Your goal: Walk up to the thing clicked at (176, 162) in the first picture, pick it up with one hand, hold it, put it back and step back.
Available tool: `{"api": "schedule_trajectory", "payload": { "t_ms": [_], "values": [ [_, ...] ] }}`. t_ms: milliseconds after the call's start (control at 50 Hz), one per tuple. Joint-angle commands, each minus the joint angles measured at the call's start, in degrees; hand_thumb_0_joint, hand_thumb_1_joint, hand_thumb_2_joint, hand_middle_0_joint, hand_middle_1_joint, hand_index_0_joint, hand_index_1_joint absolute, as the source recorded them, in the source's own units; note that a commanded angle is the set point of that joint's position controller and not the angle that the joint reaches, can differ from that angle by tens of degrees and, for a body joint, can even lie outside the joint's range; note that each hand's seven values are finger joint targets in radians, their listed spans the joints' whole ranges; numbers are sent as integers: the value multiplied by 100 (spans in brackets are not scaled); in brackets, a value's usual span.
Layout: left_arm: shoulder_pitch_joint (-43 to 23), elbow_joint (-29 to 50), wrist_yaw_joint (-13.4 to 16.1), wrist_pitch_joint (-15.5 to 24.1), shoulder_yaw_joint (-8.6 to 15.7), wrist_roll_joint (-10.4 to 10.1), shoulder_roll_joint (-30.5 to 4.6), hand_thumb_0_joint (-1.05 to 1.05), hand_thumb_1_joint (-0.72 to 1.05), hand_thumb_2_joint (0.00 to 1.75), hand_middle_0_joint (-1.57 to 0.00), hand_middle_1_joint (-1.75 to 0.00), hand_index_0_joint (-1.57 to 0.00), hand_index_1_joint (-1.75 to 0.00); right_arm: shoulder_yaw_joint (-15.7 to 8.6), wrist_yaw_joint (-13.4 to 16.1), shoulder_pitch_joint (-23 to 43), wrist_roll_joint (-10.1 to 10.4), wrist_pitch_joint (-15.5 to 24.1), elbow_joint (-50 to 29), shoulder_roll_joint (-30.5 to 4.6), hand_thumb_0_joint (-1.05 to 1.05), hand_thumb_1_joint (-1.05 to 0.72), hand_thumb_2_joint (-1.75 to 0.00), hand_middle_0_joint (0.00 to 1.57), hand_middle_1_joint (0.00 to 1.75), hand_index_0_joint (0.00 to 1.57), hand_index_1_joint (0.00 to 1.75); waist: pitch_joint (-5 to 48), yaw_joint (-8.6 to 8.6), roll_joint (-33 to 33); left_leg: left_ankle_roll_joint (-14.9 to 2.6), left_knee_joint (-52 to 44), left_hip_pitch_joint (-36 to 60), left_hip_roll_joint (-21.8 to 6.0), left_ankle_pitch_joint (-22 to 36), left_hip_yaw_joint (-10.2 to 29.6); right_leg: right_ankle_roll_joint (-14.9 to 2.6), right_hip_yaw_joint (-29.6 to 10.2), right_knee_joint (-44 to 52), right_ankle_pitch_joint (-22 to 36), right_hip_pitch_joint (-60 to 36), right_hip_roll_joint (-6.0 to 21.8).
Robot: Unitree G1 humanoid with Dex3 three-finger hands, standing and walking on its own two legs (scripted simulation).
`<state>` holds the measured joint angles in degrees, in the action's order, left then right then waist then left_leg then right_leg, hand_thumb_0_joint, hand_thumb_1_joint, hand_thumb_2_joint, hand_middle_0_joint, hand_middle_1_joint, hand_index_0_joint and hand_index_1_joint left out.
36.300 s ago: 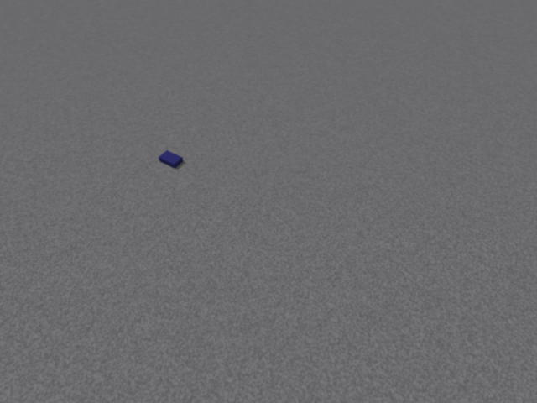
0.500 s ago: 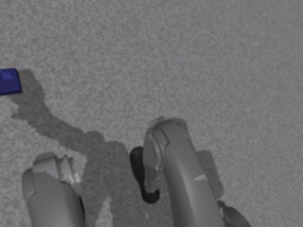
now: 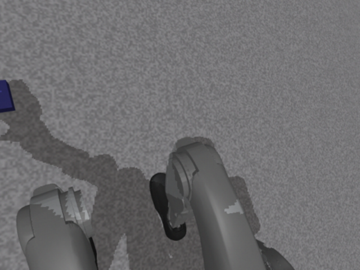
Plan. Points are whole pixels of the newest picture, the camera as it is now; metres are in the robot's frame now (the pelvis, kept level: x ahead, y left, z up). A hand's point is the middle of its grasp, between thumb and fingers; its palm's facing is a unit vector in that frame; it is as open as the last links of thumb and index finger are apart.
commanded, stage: rise first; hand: left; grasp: from above
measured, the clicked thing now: out of the picture +0.53 +0.27 -0.31
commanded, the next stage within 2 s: none
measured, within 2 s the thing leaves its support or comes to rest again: neither
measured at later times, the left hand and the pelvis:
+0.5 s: hand out of the picture +0.49 +0.31 -0.19, palm faces -0.46 -0.05 -0.89, open 13.2 cm; pelvis -0.01 +0.00 +0.00, yaw +0 degrees
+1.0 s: hand out of the picture +0.49 +0.31 -0.18, palm faces -0.46 -0.05 -0.88, open 13.2 cm; pelvis -0.01 +0.00 +0.00, yaw +0 degrees
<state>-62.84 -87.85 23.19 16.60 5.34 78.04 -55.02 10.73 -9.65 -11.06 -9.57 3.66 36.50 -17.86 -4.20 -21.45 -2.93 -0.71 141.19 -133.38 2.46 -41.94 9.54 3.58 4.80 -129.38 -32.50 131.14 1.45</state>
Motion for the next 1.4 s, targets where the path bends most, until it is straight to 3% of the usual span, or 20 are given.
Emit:
{"api": "schedule_trajectory", "payload": {
  "t_ms": [0,180,280,320,360,440,500,660,740,820,860,880,900,1020,1080,1120,1200,1260,1320,1380],
  "values": [
    [-1666,955,116,-34,83,-160,-1302,0,-39,90,-19,-85,-19,-86,-571,47,-1287,49,-54,111,-1699,0,-90,-90,20,30,20,30,4086,-84,2780,-3,-1751,3071,-108,1433,-458,-527,587,963,923,-2221,-230],
    [-1759,864,-11,-11,-42,-204,-1174,0,-37,89,-20,-84,-20,-84,-548,56,-1354,81,-130,150,-1728,0,-90,-90,20,30,20,30,3980,-183,2727,24,-1753,3162,-111,1693,-391,-538,619,930,1114,-2166,-225],
    [-1711,630,-49,63,-30,-136,-1274,0,-37,89,-22,-81,-21,-82,-518,86,-1328,41,-110,82,-1826,0,-90,-90,20,30,20,30,3520,-210,2463,2,-1724,2789,-77,1271,-426,-536,616,1045,765,-2008,-187],
    [-1762,830,-29,109,148,-123,-1467,0,-37,89,-23,-80,-22,-82,-537,92,-1321,19,-117,23,-1867,0,-90,-90,20,30,20,30,3781,-206,2543,11,-1682,2994,-96,1492,-399,-536,634,1004,939,-2139,-203],
    [-1832,812,-28,147,-75,-140,-1217,0,-36,88,-22,-82,-22,-83,-498,88,-1254,37,-125,20,-1779,0,-90,-90,20,30,20,30,3804,-152,2574,1,-1760,2883,-81,1229,-422,-548,622,1037,744,-2122,-224],
    [-2018,1091,32,140,-4,-65,-1391,0,-37,89,-21,-84,-20,-84,-540,105,-1284,41,-115,21,-1767,0,-90,-90,20,30,20,30,4190,-101,2902,31,-1805,3252,-108,1371,-398,-540,627,938,866,-2082,-225],
    [-1836,791,71,59,-11,-102,-1187,0,-38,90,-21,-82,-20,-83,-560,105,-1299,24,-125,62,-1789,0,-90,-90,20,30,20,30,3825,-172,2739,54,-1817,3141,-101,1362,-330,-536,660,925,848,-1806,-187],
    [-1895,833,-10,-54,-107,-131,-1182,0,-37,89,-21,-83,-21,-84,-531,121,-1331,79,-120,84,-1752,0,-90,-90,20,30,20,30,3936,-160,2790,12,-1783,3065,-81,1474,-423,-548,606,952,967,-1986,-205],
    [-1791,879,-63,-69,134,-149,-1398,0,-37,89,-23,-80,-22,-81,-573,126,-1373,57,-122,12,-1816,0,-90,-90,20,30,20,30,3894,-181,2599,-7,-1727,2889,-71,1472,-475,-553,604,997,947,-2148,-199],
    [-1670,921,-186,-69,-52,-213,-1151,0,-37,89,-24,-80,-22,-81,-557,121,-1399,83,-131,12,-1770,0,-90,-90,20,30,20,30,3987,-108,2769,42,-1834,3088,-74,1550,-425,-565,611,979,965,-2119,-184],
    [-1796,1034,-206,-54,109,-227,-1391,0,-37,89,-24,-78,-23,-80,-593,141,-1368,97,-143,-85,-1870,0,-90,-90,20,30,20,30,3954,-155,2600,23,-1750,2980,-70,1508,-417,-575,613,999,926,-2090,-178],
    [-1850,994,-234,-35,-38,-247,-1218,0,-37,89,-24,-79,-22,-80,-562,136,-1378,89,-161,-47,-1811,0,-90,-90,20,30,20,30,3897,-163,2547,-2,-1744,2766,-54,1367,-467,-575,603,1059,828,-2154,-195],
    [-1788,1170,-221,-15,156,-242,-1441,0,-36,89,-25,-77,-23,-79,-593,153,-1331,92,-178,-66,-1825,0,-90,-90,20,30,20,30,4058,-89,2522,-16,-1754,2879,-76,1360,-479,-566,592,1066,829,-2237,-210],
    [-1861,1104,-258,47,-32,-233,-1220,0,-37,89,-24,-78,-23,-80,-566,170,-1372,85,-180,-58,-1815,0,-90,-90,20,30,20,30,3905,-144,2567,22,-1773,2895,-56,1328,-447,-586,609,1063,764,-2082,-193],
    [-1977,1259,-235,64,107,-219,-1402,0,-36,90,-26,-75,-23,-78,-589,177,-1350,73,-194,-96,-1876,0,-90,-90,20,30,20,30,4034,-140,2606,29,-1769,3013,-68,1419,-393,-581,637,1051,823,-2060,-182],
    [-1903,1121,-242,69,-87,-219,-1122,0,-35,88,-26,-75,-24,-77,-577,166,-1366,78,-197,-19,-1811,0,-90,-90,20,30,20,30,3932,-150,2707,45,-1788,3046,-65,1444,-406,-584,628,1032,863,-1998,-178],
    [-1897,1258,-178,43,163,-104,-1458,0,-34,87,-28,-74,-26,-76,-608,161,-1415,49,-196,-56,-1820,0,-90,-90,20,30,20,30,4110,-88,2786,30,-1753,3124,-65,1598,-485,-586,603,1025,972,-2188,-192],
    [-1927,1174,-205,16,-82,-194,-1117,0,-33,86,-27,-75,-25,-77,-569,144,-1388,70,-197,-35,-1751,0,-90,-90,20,30,20,30,4057,-156,2690,16,-1818,3056,-64,1514,-459,-573,613,1041,926,-2131,-208],
    [-1745,1136,-214,-27,134,-162,-1335,0,-32,86,-28,-73,-26,-75,-646,149,-1411,56,-185,-90,-1889,0,-90,-90,20,30,20,30,3877,-127,2726,68,-1823,3215,-81,1598,-363,-591,648,990,908,-1863,-156],
    [-1860,1245,-227,12,116,-149,-1327,0,-32,86,-30,-72,-27,-74,-598,146,-1396,48,-203,-91,-1845,0,-90,-90,20,30,20,30,3937,-141,2704,37,-1806,3067,-68,1543,-432,-591,616,1048,896,-2123,-178]
  ]
}}
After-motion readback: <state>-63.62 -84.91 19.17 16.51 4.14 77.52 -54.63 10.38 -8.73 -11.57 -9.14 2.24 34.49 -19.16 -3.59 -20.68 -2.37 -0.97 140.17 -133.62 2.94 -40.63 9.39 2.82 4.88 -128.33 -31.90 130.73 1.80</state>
